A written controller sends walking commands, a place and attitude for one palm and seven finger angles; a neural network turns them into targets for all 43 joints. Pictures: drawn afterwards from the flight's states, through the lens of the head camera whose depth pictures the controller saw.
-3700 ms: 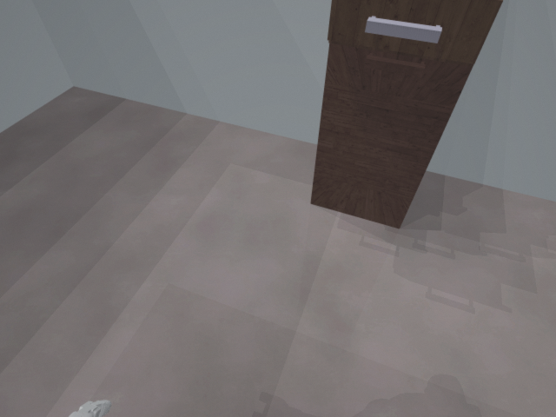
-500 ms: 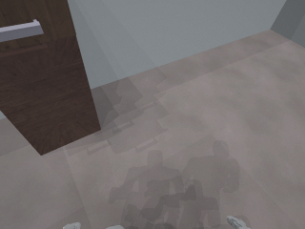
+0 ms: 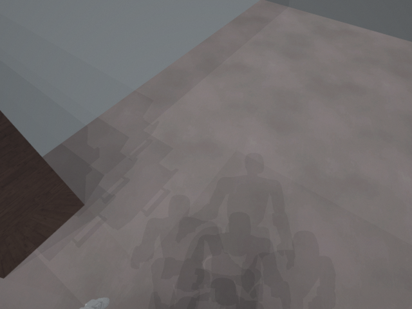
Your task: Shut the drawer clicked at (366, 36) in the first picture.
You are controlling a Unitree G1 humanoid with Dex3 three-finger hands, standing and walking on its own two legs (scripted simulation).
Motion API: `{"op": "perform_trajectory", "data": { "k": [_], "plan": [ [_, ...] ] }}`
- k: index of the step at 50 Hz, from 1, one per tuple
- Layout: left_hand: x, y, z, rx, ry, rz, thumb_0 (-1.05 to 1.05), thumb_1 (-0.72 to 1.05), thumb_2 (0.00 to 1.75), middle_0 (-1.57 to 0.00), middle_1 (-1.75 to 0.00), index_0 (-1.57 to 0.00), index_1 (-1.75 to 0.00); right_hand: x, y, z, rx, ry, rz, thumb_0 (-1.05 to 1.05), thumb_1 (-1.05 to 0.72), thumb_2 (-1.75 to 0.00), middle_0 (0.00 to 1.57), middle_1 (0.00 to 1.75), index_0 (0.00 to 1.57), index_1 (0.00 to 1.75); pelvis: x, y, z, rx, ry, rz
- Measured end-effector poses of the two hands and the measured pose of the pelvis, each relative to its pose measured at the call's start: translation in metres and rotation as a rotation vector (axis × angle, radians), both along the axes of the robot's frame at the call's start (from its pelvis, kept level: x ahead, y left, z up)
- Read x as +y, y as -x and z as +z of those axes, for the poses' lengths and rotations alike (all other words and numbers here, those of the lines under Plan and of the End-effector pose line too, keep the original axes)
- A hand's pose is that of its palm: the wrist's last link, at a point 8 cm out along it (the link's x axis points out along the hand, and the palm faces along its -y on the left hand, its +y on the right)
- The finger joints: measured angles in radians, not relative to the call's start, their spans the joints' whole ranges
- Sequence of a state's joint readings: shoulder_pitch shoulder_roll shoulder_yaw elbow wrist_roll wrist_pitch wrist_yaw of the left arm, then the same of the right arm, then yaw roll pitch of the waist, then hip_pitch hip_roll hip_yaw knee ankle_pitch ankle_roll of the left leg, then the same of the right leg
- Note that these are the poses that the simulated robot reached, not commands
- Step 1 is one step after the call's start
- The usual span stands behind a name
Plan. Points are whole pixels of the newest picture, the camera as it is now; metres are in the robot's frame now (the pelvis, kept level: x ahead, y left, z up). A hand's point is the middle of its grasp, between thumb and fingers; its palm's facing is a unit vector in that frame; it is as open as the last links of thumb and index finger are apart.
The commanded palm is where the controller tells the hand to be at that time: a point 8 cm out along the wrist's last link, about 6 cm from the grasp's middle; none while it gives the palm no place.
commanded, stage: walk to a spot facing it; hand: left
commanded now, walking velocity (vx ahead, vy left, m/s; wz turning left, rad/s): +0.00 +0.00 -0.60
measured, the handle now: out of the picture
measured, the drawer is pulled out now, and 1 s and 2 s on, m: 0.15 0.15 0.15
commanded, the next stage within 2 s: turn to face it in 0.80 s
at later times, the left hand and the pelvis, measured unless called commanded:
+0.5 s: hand (111, 307) +0.15 +0.22 -0.17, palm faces -0.24 -0.96 -0.17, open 7.4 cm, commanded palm none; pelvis +0.03 +0.04 +0.01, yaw -18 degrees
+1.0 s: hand (182, 237) +0.30 +0.07 -0.15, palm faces -0.56 -0.79 -0.24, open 7.4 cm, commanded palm none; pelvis +0.08 -0.01 +0.00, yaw -34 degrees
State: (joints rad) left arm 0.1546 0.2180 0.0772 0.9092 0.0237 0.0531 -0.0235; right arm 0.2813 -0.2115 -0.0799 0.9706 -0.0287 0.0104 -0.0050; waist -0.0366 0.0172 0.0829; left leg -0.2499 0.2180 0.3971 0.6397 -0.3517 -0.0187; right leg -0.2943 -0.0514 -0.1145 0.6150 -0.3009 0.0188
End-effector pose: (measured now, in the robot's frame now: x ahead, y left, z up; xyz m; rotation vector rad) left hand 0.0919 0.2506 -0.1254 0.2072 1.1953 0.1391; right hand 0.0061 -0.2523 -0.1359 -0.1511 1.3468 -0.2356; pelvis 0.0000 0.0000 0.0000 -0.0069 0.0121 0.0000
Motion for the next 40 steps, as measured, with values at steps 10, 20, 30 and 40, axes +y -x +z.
{"op": "perform_trajectory", "data": {
  "k": [10, 20, 30, 40],
  "plan": [
    [-0.029, -0.043, 0.015, -0.076, -0.021, -0.126, 0.01, 0.90, 0.90, -0.20, -0.30, -0.20, -0.30, -0.020, 0.001, 0.004, -0.051, 0.014, -0.091, 0.00, -0.91, -0.89, 0.20, 0.30, 0.20, 0.30, -0.010, 0.001, 0.006, -0.013, -0.003, -0.113],
    [-0.002, -0.049, -0.006, -0.022, 0.045, -0.176, 0.01, 0.90, 0.90, -0.21, -0.30, -0.20, -0.30, 0.004, -0.041, 0.030, -0.222, 0.084, -0.107, 0.00, -0.91, -0.89, 0.20, 0.30, 0.20, 0.30, 0.022, -0.018, 0.003, -0.013, 0.014, -0.227],
    [0.016, -0.086, -0.007, 0.094, 0.052, -0.283, 0.01, 0.90, 0.90, -0.20, -0.30, -0.20, -0.30, 0.048, 0.001, 0.042, -0.119, 0.096, -0.266, 0.00, -0.90, -0.89, 0.20, 0.30, 0.21, 0.30, 0.041, -0.049, 0.018, -0.011, 0.040, -0.374],
    [-0.046, -0.158, -0.008, 0.095, 0.041, -0.478, 0.01, 0.91, 0.90, -0.20, -0.30, -0.19, -0.30, 0.082, 0.065, 0.020, 0.050, -0.004, -0.510, 0.00, -0.90, -0.89, 0.20, 0.30, 0.21, 0.30, 0.027, -0.068, 0.012, -0.007, 0.027, -0.510]
  ]
}}
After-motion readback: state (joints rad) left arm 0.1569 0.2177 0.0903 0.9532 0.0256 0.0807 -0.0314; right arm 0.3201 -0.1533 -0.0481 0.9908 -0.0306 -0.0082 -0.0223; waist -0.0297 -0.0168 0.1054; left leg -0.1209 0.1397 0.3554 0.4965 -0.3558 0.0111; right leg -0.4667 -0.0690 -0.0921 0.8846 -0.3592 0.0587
